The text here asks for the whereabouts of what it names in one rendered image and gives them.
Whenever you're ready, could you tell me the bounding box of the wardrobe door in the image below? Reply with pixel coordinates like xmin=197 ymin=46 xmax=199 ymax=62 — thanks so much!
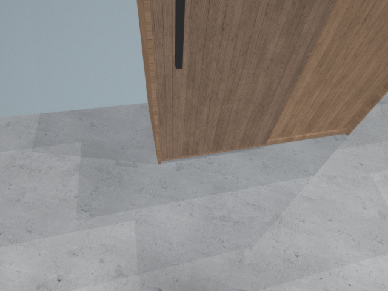
xmin=150 ymin=0 xmax=338 ymax=159
xmin=269 ymin=0 xmax=388 ymax=139

